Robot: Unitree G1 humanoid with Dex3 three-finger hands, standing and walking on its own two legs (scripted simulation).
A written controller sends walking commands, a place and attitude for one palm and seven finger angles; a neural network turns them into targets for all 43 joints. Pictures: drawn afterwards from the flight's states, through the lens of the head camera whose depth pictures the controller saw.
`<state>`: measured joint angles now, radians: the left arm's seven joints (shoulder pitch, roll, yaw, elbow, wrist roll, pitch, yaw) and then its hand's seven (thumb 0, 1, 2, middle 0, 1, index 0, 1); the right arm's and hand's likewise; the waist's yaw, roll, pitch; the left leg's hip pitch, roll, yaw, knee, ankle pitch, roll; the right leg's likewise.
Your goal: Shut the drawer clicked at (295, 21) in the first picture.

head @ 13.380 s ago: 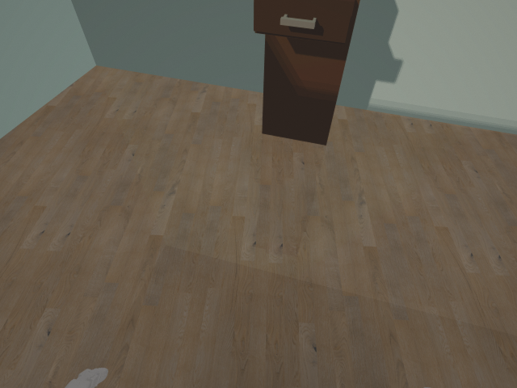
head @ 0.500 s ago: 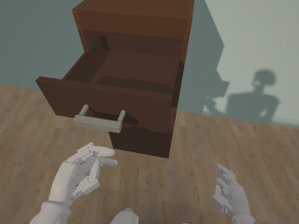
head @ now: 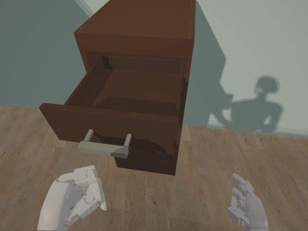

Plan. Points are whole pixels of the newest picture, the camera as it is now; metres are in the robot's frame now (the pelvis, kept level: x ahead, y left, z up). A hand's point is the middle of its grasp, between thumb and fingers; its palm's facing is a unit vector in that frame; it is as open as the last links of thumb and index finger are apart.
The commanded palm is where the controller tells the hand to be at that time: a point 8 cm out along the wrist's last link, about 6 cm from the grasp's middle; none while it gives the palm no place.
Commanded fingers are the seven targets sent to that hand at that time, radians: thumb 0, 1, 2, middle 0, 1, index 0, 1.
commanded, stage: raise the hand and make a fist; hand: left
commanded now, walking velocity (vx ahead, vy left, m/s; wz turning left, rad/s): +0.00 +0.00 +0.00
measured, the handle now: (106, 142) +0.32 +0.15 +0.08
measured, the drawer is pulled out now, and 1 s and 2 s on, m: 0.30 0.30 0.30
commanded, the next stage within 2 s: bring the fist close to the handle in 0.76 s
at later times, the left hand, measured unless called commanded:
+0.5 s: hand (82, 191) +0.16 +0.14 +0.17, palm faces -0.05 -0.99 -0.15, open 3.3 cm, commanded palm +0.10 +0.18 +0.18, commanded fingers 0.00 0.90 0.90 -1.40 -1.60 -1.40 -1.60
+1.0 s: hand (78, 191) +0.16 +0.15 +0.15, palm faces -0.05 -0.99 -0.10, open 3.3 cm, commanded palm +0.12 +0.19 +0.16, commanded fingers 0.00 0.90 0.90 -1.40 -1.60 -1.40 -1.60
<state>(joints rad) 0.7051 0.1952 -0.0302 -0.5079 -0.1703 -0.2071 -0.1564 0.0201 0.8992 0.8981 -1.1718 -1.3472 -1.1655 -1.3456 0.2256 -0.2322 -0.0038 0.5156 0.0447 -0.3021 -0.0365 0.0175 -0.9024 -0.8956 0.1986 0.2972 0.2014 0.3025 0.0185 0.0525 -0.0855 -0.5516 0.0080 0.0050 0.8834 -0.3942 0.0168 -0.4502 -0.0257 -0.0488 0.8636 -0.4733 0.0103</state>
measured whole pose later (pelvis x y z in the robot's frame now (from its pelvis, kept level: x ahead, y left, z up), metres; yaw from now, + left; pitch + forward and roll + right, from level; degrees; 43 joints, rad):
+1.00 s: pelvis +0.01 -0.03 +0.02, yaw +0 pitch -1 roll -1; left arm 0.63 0.26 0.20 -0.45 -0.32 -0.06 -0.34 0.02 0.90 0.90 -1.40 -1.60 -1.40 -1.60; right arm 0.23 -0.25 0.05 0.60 0.08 -0.44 -0.09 0.02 -0.90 -0.90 0.20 0.30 0.20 0.30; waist 0.06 0.07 -0.07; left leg -0.34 0.04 -0.02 0.68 -0.32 -0.02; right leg -0.23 0.01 -0.07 0.65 -0.40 -0.03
